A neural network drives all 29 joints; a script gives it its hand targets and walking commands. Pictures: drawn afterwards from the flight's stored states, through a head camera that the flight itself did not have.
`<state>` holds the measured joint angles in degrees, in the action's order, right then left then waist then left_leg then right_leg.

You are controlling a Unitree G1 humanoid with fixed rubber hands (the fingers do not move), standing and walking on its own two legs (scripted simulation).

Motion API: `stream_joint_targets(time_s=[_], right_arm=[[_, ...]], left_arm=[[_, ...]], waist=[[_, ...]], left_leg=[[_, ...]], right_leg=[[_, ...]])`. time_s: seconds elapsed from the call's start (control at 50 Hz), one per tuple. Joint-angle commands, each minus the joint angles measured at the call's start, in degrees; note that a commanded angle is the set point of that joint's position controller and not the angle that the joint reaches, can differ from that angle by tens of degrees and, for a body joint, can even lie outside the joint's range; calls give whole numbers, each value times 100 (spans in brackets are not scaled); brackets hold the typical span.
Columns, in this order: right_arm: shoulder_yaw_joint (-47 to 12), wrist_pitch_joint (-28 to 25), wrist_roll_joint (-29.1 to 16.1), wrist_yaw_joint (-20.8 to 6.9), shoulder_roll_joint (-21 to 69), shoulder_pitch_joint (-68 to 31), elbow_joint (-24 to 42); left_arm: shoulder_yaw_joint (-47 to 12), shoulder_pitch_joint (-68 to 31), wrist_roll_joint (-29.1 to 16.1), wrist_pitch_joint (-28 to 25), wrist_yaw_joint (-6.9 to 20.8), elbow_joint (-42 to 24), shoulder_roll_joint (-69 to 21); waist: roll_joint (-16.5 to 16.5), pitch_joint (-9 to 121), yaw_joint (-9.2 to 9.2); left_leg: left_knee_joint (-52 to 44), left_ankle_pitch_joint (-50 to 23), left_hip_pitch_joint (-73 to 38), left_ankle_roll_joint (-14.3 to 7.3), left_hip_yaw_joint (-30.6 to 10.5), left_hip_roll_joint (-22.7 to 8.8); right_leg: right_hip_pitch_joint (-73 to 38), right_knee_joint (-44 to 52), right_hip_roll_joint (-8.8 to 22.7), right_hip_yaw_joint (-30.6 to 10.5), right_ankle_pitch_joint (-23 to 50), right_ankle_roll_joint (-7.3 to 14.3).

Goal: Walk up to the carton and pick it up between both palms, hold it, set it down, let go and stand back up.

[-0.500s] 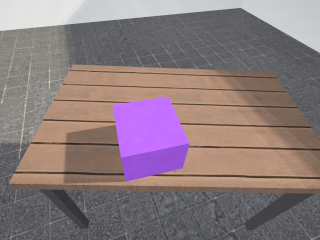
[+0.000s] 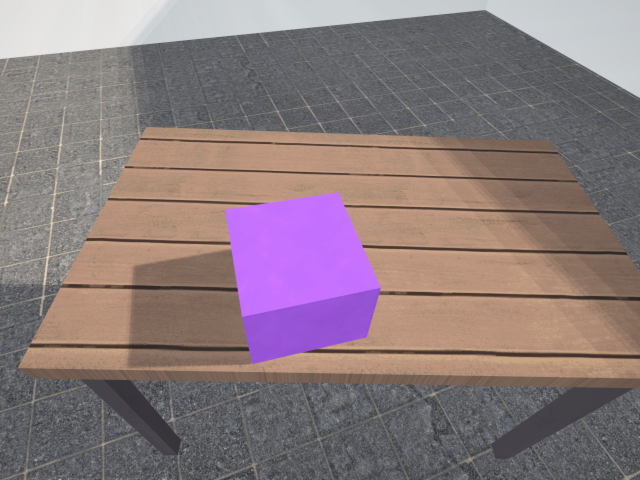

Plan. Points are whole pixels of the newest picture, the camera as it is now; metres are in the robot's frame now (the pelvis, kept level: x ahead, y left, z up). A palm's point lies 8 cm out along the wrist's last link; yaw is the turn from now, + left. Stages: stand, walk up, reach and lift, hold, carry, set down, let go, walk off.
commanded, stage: stand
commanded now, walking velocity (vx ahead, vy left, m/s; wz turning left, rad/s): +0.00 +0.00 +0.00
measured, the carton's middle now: (297, 274) +0.43 +0.03 -0.03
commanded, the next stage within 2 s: none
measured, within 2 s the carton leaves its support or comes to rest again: neither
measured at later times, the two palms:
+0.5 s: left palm out of the picture +0.07 +0.31 -0.12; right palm out of the picture +0.08 -0.31 -0.11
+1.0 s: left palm out of the picture +0.07 +0.30 -0.12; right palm out of the picture +0.08 -0.31 -0.11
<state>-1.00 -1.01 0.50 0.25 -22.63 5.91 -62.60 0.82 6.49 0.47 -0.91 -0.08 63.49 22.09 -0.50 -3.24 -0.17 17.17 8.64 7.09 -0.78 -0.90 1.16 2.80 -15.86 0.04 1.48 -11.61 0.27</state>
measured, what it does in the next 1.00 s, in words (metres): stands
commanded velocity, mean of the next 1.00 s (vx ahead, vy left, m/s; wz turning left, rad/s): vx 0.00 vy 0.00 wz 0.00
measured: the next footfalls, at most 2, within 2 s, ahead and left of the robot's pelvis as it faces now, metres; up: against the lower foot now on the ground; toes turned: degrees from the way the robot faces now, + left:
none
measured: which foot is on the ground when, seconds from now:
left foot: down 0.00-1.00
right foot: down 0.00-1.00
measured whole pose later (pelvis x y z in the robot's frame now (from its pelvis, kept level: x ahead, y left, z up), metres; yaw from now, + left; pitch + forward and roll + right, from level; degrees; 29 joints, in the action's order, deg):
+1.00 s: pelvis +0.00 +0.00 +0.00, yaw +1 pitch -2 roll +0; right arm -1.3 -1.1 0.3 0.3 -22.3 6.5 -62.0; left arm 0.3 6.8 0.4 -1.1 0.1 63.1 21.3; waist -0.7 -2.8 -0.3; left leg 17.3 8.4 7.1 -0.6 -1.8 1.2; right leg 2.6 -16.0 0.2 1.8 -11.8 0.2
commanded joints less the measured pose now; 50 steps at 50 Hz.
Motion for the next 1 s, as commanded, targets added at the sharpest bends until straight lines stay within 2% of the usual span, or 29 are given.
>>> stream_joint_targets(time_s=[0.0,0.02,0.06,0.1,0.18,0.2,0.28,0.3,0.34,0.38,0.42,0.46,0.48,0.52,0.58,0.62,0.64,0.66,0.72,0.74,0.78,0.8,0.82,0.84,0.86,0.9,0.94,0.96,0.98], right_arm=[[251,-63,-24,67,-1055,-194,276],[228,-65,-30,61,-1044,-104,382],[202,-80,5,52,-1052,-114,356],[248,-68,6,69,-1105,-131,361],[149,-111,-47,84,-923,-157,309],[193,-105,-25,88,-1019,-67,264],[174,-67,-13,65,-952,-35,263],[183,-76,4,62,-984,-34,330],[179,-94,-2,66,-940,-40,349],[179,-93,-5,93,-1016,-50,315],[230,-75,19,92,-1093,-192,357],[198,-100,27,74,-1015,-221,404],[202,-103,11,62,-1010,-94,329],[222,-88,53,55,-1146,-34,242],[216,-72,16,92,-1111,-264,323],[249,-61,12,59,-1144,-97,336],[201,-74,-19,66,-1009,39,337],[155,-95,26,77,-918,-150,291],[186,-102,-19,76,-994,-153,410],[223,-64,-3,65,-1041,-37,305],[215,-87,8,68,-1072,-122,373],[219,-78,1,63,-1012,-248,398],[195,-96,9,64,-961,-150,357],[224,-81,-20,62,-1030,-173,336],[172,-101,-3,58,-952,-11,282],[199,-109,-30,60,-989,-42,327],[201,-84,-10,59,-1064,-40,328],[221,-78,-48,60,-1025,-32,298],[216,-72,-41,73,-1070,-225,381]], left_arm=[[104,29,-25,-68,-71,-155,876],[141,-185,-11,-59,-77,-157,1085],[120,-135,-4,-31,-75,-251,968],[106,22,-49,-93,-83,-210,902],[170,-229,-56,-61,-53,-241,1123],[193,-166,12,-90,-48,-182,1131],[171,-115,-27,-68,-71,-248,1056],[194,-116,-23,-65,-68,-247,1113],[103,-97,-60,-63,-53,-250,961],[192,-141,4,-62,-56,-224,1175],[151,-156,1,-52,-55,-269,967],[138,-125,-22,-64,-33,-254,1002],[130,-124,-12,-91,-39,-279,973],[112,-171,9,-44,-37,-264,1028],[125,-89,10,-74,-58,-221,976],[139,-136,7,-55,-82,-233,1030],[172,-195,-18,-32,-52,-290,1078],[174,-213,-1,-32,-53,-271,1089],[186,-188,20,-74,-28,-282,1086],[142,-164,-4,-85,-44,-304,991],[165,34,9,-78,-31,-207,928],[139,-120,12,-73,-37,-262,995],[131,-60,-19,-84,-46,-265,982],[168,-156,25,-83,-38,-264,1025],[150,-81,-9,-83,-34,-271,1090],[160,-132,-19,-58,-26,-232,1065],[164,-33,-46,-94,-26,-349,1068],[162,23,4,-116,-50,-228,1068],[101,-13,-1,-106,-50,-299,926]], waist=[[23,518,-6],[-102,371,107],[-364,582,24],[106,385,-40],[249,455,-56],[-79,578,47],[27,344,12],[284,465,61],[-41,476,-17],[-80,411,13],[144,327,16],[-3,408,-42],[197,425,-41],[-188,355,-26],[89,352,-77],[129,372,46],[-189,321,34],[35,569,26],[89,437,98],[-113,518,27],[90,419,-72],[64,485,4],[-70,530,-100],[100,338,20],[168,503,-47],[-170,420,34],[269,254,-55],[95,561,25],[242,435,-9]], left_leg=[[-219,-1017,-349,-82,-732,-855],[-232,-998,-196,-94,-710,-821],[-74,-1300,-310,-41,-617,-802],[-104,-1203,-214,-44,-594,-764],[-60,-1372,-210,-15,-608,-801],[-52,-1403,-357,-76,-609,-827],[-64,-1311,-213,-79,-686,-872],[-108,-1219,-197,-54,-588,-802],[-137,-1237,-237,-103,-691,-858],[-161,-1179,-209,-64,-645,-792],[-180,-1043,-143,-44,-621,-801],[-168,-851,-149,-110,-660,-824],[-177,-868,-121,-155,-690,-845],[-141,-1222,-183,-93,-739,-823],[-152,-1141,-214,-80,-647,-783],[-107,-1126,-274,-73,-655,-813],[-107,-1135,-198,-70,-670,-817],[-34,-980,-330,-70,-674,-859],[-174,-932,-114,-34,-655,-795],[-179,-946,-211,-65,-783,-862],[-106,-1018,-152,-105,-707,-812],[-81,-988,-196,-75,-619,-807],[-121,-950,-46,-48,-699,-783],[-195,-897,-144,-58,-657,-770],[-112,-1040,-114,-75,-713,-814],[-189,-1019,-191,-65,-761,-843],[-102,-1116,-151,-91,-674,-821],[-132,-1327,-373,-108,-748,-854],[-81,-1093,-190,-72,-663,-828]], right_leg=[[20,205,799,-583,731,74],[199,181,822,-611,846,56],[41,194,808,-558,1082,42],[93,223,825,-603,954,20],[-34,286,836,-617,1235,57],[-60,131,800,-542,1267,81],[0,228,812,-555,1082,81],[-27,150,835,-540,1075,138],[17,140,833,-530,982,60],[40,202,763,-490,777,49],[17,201,826,-559,778,55],[94,248,799,-599,511,105],[31,252,861,-650,544,137],[100,179,769,-507,932,69],[193,173,841,-554,800,97],[200,185,813,-586,794,110],[96,225,772,-455,837,72],[135,220,828,-557,809,96],[102,197,769,-563,819,91],[55,125,784,-566,739,75],[178,174,807,-583,579,129],[122,240,815,-540,614,60],[-13,146,860,-623,620,112],[137,200,798,-570,716,100],[20,145,832,-582,622,99],[146,206,882,-600,743,99],[131,261,791,-639,792,61],[41,211,834,-559,859,103],[48,286,828,-576,890,69]])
